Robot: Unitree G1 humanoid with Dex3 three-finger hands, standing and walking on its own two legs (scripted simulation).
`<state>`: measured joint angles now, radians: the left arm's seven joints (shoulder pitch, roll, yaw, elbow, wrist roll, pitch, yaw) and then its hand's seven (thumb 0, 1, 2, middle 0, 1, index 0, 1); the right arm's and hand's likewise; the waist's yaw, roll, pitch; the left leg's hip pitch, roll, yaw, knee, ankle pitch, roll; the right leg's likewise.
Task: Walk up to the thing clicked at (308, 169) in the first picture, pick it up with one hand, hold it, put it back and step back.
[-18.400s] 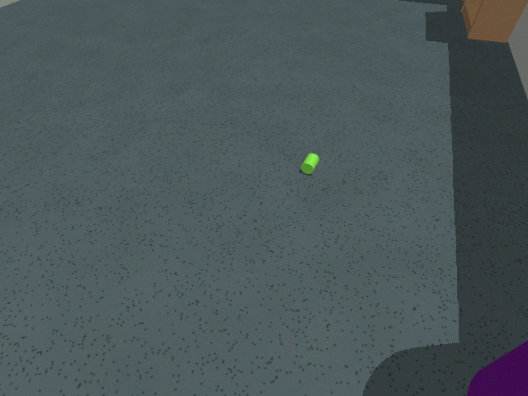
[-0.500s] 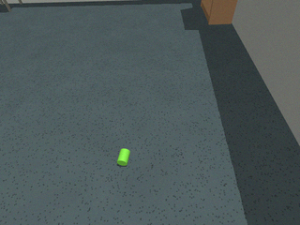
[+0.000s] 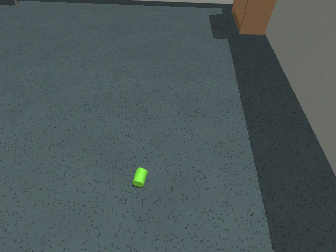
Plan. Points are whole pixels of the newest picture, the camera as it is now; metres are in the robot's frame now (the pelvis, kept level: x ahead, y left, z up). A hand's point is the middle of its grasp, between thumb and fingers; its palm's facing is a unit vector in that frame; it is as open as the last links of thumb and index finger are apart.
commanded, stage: walk up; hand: left
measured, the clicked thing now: (140, 177) +0.71 +0.22 -0.74
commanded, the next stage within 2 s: stand in 0.08 s
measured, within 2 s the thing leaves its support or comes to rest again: neither
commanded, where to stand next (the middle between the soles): +0.34 +0.00 m, yaw -2 degrees
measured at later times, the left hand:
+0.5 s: hand out of the picture +0.08 +0.24 -0.15, palm faces -0.01 -0.94 -0.35, open 7.4 cm
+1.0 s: hand out of the picture +0.08 +0.23 -0.15, palm faces -0.03 -0.94 -0.35, open 7.4 cm
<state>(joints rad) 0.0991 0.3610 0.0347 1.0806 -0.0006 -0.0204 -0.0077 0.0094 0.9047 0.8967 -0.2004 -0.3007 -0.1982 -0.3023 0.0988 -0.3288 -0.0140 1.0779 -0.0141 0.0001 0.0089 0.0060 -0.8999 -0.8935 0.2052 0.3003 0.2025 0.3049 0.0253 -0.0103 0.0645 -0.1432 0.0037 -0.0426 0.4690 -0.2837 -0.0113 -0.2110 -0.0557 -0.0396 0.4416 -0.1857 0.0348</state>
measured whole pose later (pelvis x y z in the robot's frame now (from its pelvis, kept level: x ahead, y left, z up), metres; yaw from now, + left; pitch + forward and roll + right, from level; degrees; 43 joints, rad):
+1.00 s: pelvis +0.00 -0.03 +0.01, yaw +0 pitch -2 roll +0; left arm 0.09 0.35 0.01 1.15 0.01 -0.02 -0.02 0.01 0.90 0.90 -0.20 -0.30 -0.20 -0.30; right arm 0.15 -0.36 0.00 1.14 -0.01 -0.01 0.01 0.00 -0.90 -0.89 0.20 0.30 0.20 0.30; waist 0.00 0.01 0.05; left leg -0.10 0.05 -0.05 0.34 -0.21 -0.05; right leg -0.19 -0.01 -0.05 0.35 -0.14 0.00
